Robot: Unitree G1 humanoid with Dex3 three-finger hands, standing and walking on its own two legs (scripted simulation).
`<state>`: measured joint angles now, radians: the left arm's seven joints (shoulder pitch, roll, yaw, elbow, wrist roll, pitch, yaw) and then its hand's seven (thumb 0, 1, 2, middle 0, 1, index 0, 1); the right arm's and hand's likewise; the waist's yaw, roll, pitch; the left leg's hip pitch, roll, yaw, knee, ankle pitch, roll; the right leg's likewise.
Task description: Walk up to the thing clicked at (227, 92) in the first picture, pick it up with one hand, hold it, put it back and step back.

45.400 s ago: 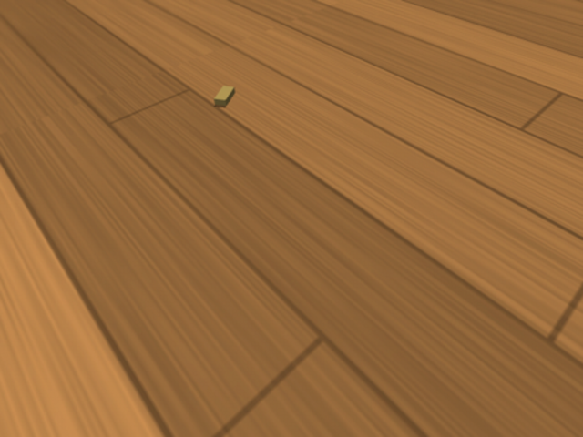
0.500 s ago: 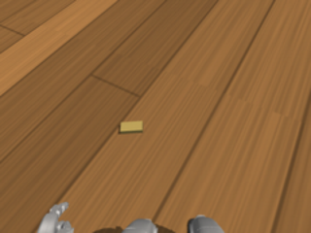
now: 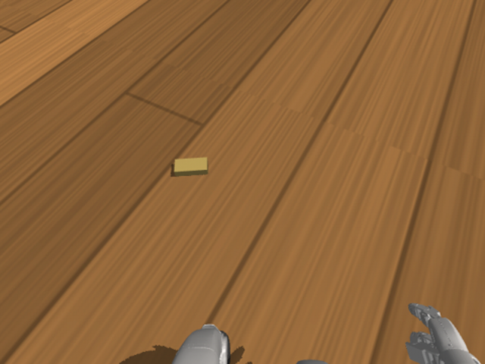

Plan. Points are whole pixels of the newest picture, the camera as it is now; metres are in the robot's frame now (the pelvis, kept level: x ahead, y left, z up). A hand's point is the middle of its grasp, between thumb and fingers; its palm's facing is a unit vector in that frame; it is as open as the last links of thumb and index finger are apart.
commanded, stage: step back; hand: left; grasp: from above
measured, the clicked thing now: (191, 166) +0.97 +0.33 -0.73
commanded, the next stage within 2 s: stand in 1.26 s
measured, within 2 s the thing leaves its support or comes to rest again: neither
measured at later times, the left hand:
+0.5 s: hand out of the picture -0.05 +0.28 -0.14, palm faces +0.08 -0.93 -0.35, open 7.4 cm
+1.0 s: hand out of the picture -0.04 +0.27 -0.14, palm faces +0.09 -0.93 -0.35, open 7.4 cm
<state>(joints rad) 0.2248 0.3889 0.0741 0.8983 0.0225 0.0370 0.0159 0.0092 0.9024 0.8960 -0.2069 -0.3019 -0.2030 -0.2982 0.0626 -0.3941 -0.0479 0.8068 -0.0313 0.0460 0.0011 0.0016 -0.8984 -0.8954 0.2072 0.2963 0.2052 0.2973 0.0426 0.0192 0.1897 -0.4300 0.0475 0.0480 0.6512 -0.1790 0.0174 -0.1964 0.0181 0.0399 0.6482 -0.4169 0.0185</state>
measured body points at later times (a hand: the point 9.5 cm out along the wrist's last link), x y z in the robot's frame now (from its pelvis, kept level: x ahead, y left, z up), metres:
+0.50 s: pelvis -0.12 +0.01 +0.01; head -0.11 +0.03 +0.46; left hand -0.05 +0.33 -0.11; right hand -0.05 -0.30 -0.10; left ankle -0.15 +0.13 -0.72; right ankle -0.08 -0.13 -0.69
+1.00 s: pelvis -0.09 +0.00 +0.02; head -0.08 +0.00 +0.47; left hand -0.04 +0.31 -0.11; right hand +0.02 -0.30 -0.11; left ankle -0.12 +0.12 -0.72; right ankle -0.09 -0.13 -0.72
